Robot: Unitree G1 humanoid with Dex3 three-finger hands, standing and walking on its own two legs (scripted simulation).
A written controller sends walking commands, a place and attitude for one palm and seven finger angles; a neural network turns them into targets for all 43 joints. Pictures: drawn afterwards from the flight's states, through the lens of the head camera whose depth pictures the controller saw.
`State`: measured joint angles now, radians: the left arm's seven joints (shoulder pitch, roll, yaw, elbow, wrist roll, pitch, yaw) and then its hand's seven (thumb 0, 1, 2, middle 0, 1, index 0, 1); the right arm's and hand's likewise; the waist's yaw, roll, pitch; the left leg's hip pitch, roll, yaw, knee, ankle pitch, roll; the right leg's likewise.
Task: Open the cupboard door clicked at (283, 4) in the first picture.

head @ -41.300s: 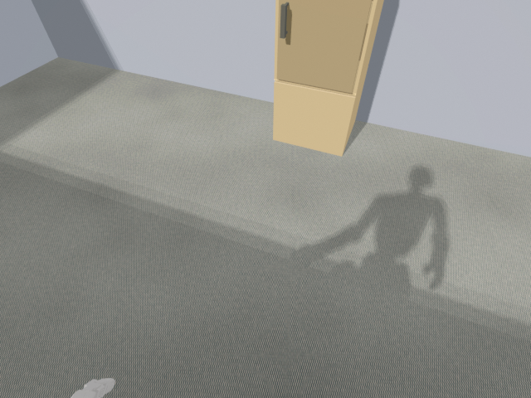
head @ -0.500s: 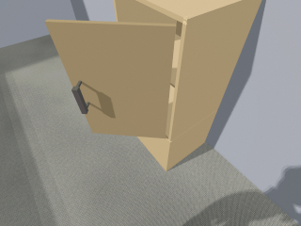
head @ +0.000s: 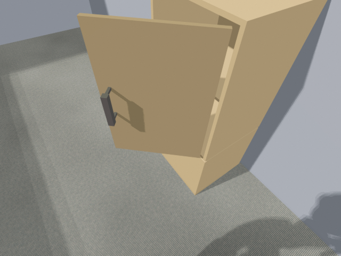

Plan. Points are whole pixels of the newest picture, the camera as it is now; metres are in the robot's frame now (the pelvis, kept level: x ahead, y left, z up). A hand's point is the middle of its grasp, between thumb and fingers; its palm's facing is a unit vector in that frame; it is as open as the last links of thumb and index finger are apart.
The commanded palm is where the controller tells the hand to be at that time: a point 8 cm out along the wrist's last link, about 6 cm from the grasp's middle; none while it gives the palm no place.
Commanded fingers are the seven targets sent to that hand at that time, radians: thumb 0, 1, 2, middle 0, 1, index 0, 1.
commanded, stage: shuffle to correct the standing spot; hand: left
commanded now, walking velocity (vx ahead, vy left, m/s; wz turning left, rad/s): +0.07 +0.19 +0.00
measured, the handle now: (110, 106) +0.58 +0.27 -0.04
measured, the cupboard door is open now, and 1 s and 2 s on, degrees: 48 48 48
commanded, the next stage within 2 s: come to a stop and stand still in 0.32 s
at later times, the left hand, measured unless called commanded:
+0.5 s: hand out of the picture +0.03 +0.28 -0.19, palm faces +0.08 -0.97 -0.22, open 7.4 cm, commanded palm none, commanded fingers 0.00 0.90 0.90 -0.20 -0.30 -0.20 -0.30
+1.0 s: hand out of the picture +0.09 +0.25 -0.16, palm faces -0.01 -0.97 -0.26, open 7.3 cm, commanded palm none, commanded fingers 0.00 0.90 0.90 -0.20 -0.30 -0.20 -0.30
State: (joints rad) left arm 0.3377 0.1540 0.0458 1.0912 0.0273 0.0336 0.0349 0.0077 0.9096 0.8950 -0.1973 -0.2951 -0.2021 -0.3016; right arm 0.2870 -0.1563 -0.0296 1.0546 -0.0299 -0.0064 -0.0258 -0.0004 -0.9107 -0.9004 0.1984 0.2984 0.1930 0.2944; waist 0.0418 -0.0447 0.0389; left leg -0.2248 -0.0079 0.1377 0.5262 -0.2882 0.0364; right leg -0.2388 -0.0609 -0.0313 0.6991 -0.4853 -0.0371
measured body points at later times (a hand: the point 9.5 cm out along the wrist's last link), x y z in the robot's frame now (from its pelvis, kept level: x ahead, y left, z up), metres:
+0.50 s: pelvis +0.04 +0.09 -0.01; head +0.07 +0.10 +0.44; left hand +0.02 +0.33 -0.17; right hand +0.11 -0.16 -0.15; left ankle +0.07 +0.23 -0.74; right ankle -0.01 -0.08 -0.73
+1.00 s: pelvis +0.03 +0.07 +0.00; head +0.04 +0.05 +0.45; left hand +0.09 +0.30 -0.14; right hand +0.05 -0.17 -0.16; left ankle +0.05 +0.20 -0.71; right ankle +0.01 +0.00 -0.73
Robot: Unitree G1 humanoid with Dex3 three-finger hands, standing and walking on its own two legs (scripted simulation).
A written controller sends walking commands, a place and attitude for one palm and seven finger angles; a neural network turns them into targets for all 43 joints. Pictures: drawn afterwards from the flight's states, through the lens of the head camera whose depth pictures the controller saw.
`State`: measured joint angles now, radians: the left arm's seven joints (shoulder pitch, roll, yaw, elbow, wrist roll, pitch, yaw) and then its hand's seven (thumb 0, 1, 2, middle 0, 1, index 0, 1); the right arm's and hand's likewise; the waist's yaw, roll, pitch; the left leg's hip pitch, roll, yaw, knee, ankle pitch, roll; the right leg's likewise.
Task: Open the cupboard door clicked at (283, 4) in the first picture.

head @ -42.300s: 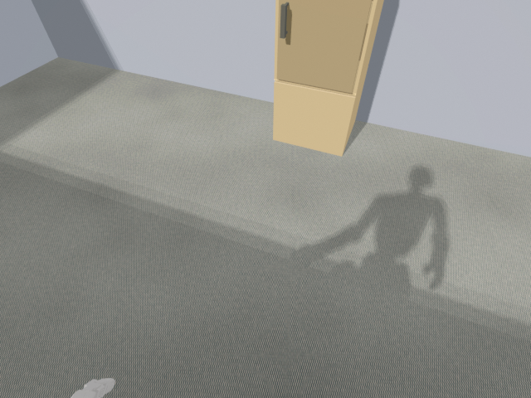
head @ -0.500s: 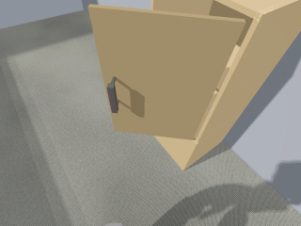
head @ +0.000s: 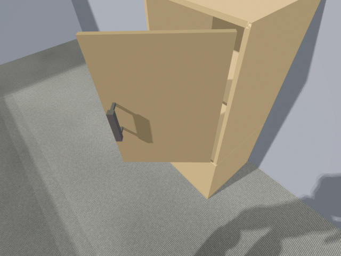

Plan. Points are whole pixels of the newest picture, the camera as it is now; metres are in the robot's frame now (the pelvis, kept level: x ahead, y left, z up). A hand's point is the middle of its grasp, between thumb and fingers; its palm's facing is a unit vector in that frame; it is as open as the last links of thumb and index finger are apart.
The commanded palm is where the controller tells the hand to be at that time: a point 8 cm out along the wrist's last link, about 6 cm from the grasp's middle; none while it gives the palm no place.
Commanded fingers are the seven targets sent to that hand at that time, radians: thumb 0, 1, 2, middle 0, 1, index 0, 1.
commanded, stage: come to a stop and stand still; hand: left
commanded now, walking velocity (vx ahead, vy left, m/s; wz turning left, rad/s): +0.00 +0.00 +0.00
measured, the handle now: (116, 122) +0.54 +0.21 -0.04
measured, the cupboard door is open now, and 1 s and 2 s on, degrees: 48 48 48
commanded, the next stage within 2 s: look again from close up in 1.76 s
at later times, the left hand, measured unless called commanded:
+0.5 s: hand out of the picture -0.03 +0.17 -0.17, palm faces +0.03 -0.99 -0.17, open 7.3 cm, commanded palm none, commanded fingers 0.00 0.90 0.90 -0.20 -0.30 -0.20 -0.30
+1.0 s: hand out of the picture -0.01 +0.20 -0.18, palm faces +0.01 -0.99 -0.14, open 7.4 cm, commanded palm none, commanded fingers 0.00 0.90 0.90 -0.20 -0.30 -0.20 -0.30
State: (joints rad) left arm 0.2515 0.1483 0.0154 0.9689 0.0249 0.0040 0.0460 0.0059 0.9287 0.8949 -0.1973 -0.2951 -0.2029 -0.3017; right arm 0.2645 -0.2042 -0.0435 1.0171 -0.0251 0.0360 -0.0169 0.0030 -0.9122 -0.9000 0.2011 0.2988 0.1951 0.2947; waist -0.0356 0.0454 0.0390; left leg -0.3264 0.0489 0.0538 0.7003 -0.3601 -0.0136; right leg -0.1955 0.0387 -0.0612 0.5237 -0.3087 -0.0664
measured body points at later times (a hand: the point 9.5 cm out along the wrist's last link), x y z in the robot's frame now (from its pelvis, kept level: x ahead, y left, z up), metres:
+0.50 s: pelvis -0.01 +0.00 +0.01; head -0.02 +0.01 +0.46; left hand -0.03 +0.22 -0.16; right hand -0.01 -0.22 -0.14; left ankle +0.01 +0.11 -0.73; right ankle -0.02 -0.08 -0.73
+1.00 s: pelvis +0.00 +0.04 +0.01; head +0.00 +0.06 +0.46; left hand +0.00 +0.25 -0.16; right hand +0.01 -0.18 -0.14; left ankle +0.01 +0.11 -0.73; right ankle -0.02 -0.08 -0.73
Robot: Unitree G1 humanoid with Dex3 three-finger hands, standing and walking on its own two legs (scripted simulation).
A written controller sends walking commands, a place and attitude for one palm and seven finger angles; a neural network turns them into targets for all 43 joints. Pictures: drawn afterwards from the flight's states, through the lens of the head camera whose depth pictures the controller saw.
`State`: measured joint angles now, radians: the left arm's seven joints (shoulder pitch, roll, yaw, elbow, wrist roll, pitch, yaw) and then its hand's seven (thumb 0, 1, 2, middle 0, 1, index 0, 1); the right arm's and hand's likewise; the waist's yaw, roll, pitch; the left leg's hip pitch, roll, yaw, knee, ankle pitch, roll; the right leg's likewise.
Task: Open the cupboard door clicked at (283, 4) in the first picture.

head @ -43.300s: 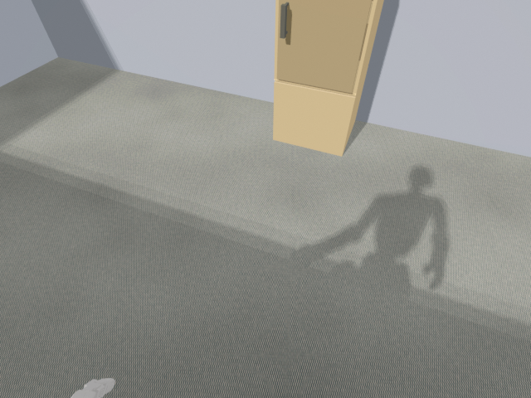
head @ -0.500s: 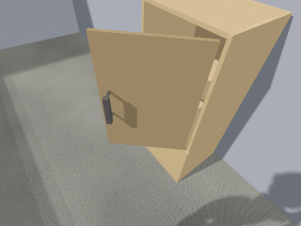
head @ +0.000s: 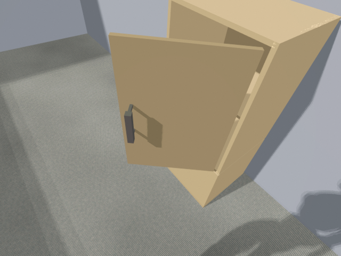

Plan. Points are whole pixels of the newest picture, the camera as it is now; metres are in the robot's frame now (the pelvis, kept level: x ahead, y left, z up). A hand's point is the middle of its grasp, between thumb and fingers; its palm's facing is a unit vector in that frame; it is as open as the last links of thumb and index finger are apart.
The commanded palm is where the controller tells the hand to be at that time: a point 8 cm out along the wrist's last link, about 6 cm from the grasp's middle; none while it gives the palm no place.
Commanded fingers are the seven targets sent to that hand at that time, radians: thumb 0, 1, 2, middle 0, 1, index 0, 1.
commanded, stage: come to a stop and stand still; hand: left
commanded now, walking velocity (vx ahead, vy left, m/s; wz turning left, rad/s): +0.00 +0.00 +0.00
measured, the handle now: (130, 123) +0.54 +0.17 -0.05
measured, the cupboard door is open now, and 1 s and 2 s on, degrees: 48 48 48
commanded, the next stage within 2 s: look again from close up in 0.76 s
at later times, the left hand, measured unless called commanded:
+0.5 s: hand out of the picture -0.01 +0.19 -0.19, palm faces +0.00 -0.99 -0.14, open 7.4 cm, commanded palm none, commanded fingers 0.00 0.90 0.90 -0.20 -0.30 -0.20 -0.30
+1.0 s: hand out of the picture -0.02 +0.19 -0.19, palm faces +0.00 -0.99 -0.14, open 7.4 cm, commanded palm none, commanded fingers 0.00 0.90 0.90 -0.20 -0.30 -0.20 -0.30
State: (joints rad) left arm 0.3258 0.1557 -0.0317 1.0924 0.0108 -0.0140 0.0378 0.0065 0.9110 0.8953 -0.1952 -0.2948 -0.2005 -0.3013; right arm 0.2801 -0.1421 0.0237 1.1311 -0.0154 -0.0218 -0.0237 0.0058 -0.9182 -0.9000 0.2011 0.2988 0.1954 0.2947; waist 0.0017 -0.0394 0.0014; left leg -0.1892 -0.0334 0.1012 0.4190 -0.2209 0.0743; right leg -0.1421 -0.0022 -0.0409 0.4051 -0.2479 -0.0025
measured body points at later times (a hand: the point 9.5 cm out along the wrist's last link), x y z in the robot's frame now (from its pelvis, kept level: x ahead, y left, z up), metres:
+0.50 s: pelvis +0.00 +0.03 +0.00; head +0.01 +0.06 +0.45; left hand -0.01 +0.25 -0.17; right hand +0.00 -0.19 -0.15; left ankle +0.01 +0.07 -0.74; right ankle -0.02 -0.12 -0.74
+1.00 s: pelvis +0.01 +0.04 +0.00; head +0.01 +0.06 +0.45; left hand -0.01 +0.25 -0.17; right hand -0.02 -0.18 -0.15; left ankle +0.01 +0.07 -0.74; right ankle -0.02 -0.12 -0.74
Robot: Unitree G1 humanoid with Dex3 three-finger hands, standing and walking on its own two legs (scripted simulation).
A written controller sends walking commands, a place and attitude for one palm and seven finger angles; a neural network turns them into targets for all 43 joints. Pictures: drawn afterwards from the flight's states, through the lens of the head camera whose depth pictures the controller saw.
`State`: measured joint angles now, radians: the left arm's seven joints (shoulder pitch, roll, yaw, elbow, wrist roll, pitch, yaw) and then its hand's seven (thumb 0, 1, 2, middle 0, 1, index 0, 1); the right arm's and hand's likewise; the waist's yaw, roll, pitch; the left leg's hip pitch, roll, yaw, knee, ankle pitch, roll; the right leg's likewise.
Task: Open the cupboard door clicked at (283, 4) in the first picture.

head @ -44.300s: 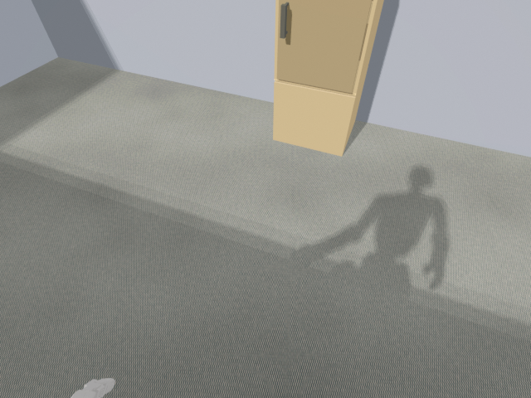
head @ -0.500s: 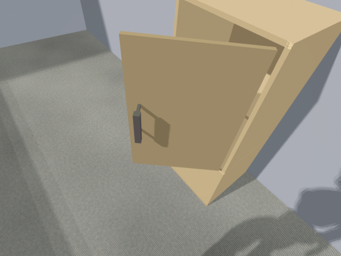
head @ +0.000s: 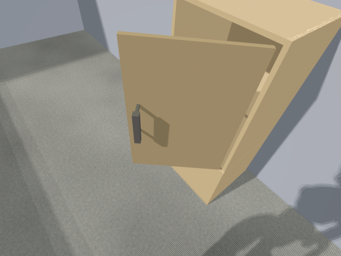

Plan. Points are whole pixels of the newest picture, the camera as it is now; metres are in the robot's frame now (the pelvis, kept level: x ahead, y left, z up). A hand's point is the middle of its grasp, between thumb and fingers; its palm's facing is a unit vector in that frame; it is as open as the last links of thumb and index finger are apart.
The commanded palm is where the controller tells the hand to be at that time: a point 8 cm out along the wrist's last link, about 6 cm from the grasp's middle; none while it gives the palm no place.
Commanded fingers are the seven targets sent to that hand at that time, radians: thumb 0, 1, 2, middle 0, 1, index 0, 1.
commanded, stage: look again from close up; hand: left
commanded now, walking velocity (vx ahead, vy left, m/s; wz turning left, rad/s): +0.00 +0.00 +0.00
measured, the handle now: (137, 124) +0.53 +0.14 -0.05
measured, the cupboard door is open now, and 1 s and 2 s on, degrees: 48 48 48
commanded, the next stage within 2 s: raise the hand with hooked fingers in 0.34 s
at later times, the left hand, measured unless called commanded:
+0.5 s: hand out of the picture +0.00 +0.15 -0.17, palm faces +0.09 -0.98 -0.18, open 7.3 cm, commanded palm +0.10 +0.19 -0.07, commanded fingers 0.00 0.81 0.86 -0.21 -0.36 -0.21 -0.36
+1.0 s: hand out of the picture +0.14 +0.17 -0.07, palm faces +0.20 -0.98 -0.08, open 9.4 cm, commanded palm +0.14 +0.22 -0.06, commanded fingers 0.00 0.22 0.61 -0.25 -0.74 -0.25 -0.74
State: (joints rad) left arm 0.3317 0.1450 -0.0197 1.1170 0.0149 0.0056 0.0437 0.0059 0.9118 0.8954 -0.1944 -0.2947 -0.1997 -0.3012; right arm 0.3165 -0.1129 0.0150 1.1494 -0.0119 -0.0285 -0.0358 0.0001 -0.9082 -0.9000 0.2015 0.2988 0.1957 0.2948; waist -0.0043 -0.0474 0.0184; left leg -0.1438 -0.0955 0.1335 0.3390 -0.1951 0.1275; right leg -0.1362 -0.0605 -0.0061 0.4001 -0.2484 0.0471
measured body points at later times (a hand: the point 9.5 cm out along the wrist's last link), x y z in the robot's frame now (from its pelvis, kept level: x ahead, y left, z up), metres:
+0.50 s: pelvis +0.00 -0.02 +0.00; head +0.01 +0.00 +0.45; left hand +0.00 +0.20 -0.15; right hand -0.01 -0.24 -0.15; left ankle +0.00 +0.03 -0.74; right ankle -0.02 -0.15 -0.74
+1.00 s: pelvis -0.01 -0.08 -0.09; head +0.05 -0.05 +0.35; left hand +0.12 +0.22 -0.07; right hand +0.24 -0.31 -0.13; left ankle +0.00 +0.03 -0.74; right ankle +0.00 -0.13 -0.74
